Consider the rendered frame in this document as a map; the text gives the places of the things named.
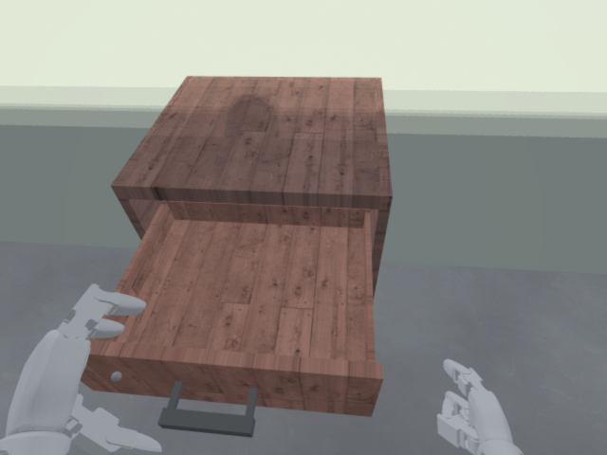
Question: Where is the right robot hand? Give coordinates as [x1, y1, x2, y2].
[437, 359, 513, 455]

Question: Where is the drawer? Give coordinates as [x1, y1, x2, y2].
[81, 201, 383, 417]

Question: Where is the left robot hand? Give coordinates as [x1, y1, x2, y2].
[6, 283, 162, 455]

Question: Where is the handle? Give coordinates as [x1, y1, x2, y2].
[157, 381, 258, 438]

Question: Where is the cabinet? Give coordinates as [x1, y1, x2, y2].
[111, 76, 393, 300]

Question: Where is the robot left forearm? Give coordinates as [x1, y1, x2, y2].
[0, 431, 71, 455]

